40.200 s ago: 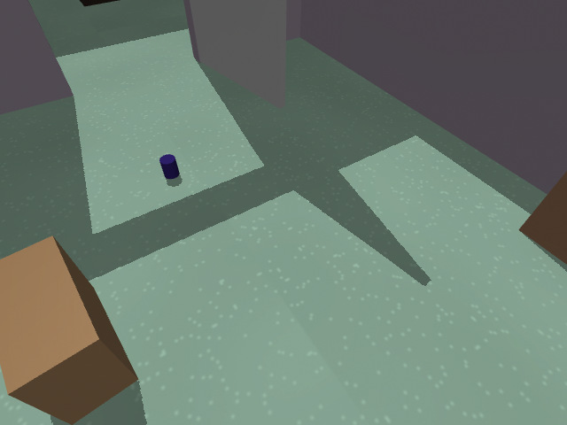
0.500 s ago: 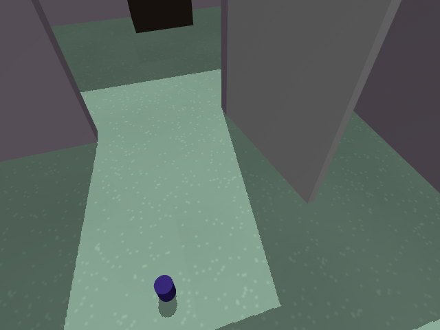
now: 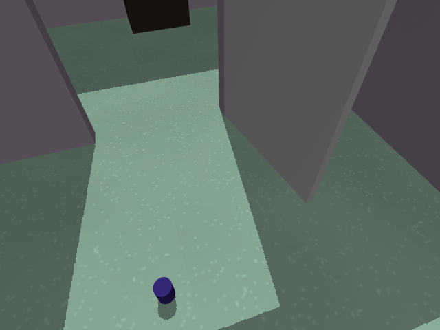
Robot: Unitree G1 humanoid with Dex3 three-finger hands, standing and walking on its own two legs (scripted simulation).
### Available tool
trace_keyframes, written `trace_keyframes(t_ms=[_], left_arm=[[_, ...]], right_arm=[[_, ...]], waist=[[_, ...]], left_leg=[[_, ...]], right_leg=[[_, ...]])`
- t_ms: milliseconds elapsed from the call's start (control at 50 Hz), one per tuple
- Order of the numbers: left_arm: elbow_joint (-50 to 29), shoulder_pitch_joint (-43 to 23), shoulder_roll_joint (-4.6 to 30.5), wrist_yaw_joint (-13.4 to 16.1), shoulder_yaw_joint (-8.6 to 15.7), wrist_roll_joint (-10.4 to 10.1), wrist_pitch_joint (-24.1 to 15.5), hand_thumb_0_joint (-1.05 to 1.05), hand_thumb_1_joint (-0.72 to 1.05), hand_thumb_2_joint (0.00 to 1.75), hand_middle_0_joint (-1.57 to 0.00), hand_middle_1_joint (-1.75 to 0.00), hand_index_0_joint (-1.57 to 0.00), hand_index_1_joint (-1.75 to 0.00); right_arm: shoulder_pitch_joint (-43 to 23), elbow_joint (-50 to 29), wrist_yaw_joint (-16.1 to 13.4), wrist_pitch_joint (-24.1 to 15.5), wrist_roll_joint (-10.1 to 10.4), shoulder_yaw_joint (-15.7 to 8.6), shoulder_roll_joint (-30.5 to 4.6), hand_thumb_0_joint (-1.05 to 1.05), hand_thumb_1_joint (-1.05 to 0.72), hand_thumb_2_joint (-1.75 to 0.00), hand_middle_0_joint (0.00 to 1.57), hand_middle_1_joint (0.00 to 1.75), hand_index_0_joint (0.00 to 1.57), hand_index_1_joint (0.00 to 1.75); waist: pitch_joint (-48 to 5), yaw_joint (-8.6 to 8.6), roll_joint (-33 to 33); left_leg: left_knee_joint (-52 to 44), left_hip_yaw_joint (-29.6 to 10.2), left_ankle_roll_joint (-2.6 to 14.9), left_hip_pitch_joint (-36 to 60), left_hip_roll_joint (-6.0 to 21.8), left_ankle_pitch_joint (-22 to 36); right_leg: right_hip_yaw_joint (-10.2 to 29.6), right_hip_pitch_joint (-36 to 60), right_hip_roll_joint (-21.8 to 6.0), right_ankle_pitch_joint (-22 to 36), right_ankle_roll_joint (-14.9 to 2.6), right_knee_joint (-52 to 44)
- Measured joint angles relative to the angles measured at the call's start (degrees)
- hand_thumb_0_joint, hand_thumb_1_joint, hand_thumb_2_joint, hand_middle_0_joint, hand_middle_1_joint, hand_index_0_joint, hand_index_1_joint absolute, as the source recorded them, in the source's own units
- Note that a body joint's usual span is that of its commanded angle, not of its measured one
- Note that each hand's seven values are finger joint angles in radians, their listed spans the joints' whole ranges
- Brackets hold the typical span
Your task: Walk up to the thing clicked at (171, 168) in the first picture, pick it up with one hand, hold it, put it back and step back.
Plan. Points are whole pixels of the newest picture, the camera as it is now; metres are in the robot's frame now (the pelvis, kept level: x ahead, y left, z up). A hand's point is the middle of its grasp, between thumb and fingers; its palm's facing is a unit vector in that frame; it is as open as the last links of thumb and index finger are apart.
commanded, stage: stand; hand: left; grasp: from above
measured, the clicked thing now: (164, 290) +0.42 +0.25 -0.73
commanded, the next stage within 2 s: step back in 0.30 s
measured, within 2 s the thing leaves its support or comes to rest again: neither
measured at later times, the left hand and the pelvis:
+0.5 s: hand out of the picture +0.08 +0.28 -0.16, palm faces -0.02 -0.92 -0.38, open 7.4 cm; pelvis -0.03 +0.02 -0.01, yaw +0 degrees
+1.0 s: hand out of the picture -0.02 +0.34 -0.18, palm faces -0.13 -0.92 -0.38, open 7.4 cm; pelvis -0.13 +0.08 -0.02, yaw -6 degrees
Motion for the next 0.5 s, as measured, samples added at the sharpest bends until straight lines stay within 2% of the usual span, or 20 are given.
trace_keyframes(t_ms=[320, 380, 460, 500], left_arm=[[-0.47, 0.52, 0.30, -0.29, 0.18, -0.36, -0.05, 0.01, 0.90, 0.90, -0.21, -0.30, -0.21, -0.30], [-2.51, -0.37, 0.53, -0.15, 1.37, -0.93, 0.27, 0.01, 0.90, 0.90, -0.21, -0.30, -0.21, -0.30], [-6.06, -1.74, 1.25, 0.35, 2.28, -0.06, 1.20, 0.01, 0.90, 0.90, -0.21, -0.30, -0.21, -0.30], [-7.73, -2.37, 1.91, 0.64, 2.34, 0.50, 1.75, 0.01, 0.90, 0.90, -0.21, -0.30, -0.21, -0.30]], right_arm=[[0.31, -0.10, 0.39, 0.32, 0.22, -0.11, -0.52, 0.00, -0.91, -0.90, 0.20, 0.30, 0.20, 0.30], [-1.23, -1.96, 0.58, 1.25, 1.14, -0.59, -1.55, 0.00, -0.91, -0.90, 0.20, 0.30, 0.20, 0.30], [-2.33, -5.39, 0.71, 2.62, 1.35, -1.86, -3.21, 0.00, -0.91, -0.90, 0.20, 0.30, 0.20, 0.30], [-1.93, -6.92, 0.81, 2.91, 1.41, -2.28, -3.84, 0.00, -0.91, -0.90, 0.20, 0.30, 0.20, 0.30]], waist=[[0.25, -0.17, -0.25], [2.52, -0.58, 0.21], [5.34, -0.45, -0.73], [5.74, -0.57, -1.28]], left_leg=[[0.71, 0.02, -0.15, -0.89, 0.39, -0.39], [8.19, -0.06, 1.04, -5.86, 0.35, -1.97], [26.99, -0.63, 3.43, -14.12, -3.34, -13.91], [30.74, -0.21, 3.81, -15.70, -4.12, -15.68]], right_leg=[[0.00, -0.72, 0.41, -0.09, -0.27, 0.22], [-0.20, -3.20, 0.53, -0.48, -0.49, 2.77], [0.93, -6.98, -1.08, -0.71, -0.43, 6.27], [1.40, -9.08, -1.78, -0.94, -0.04, 8.15]])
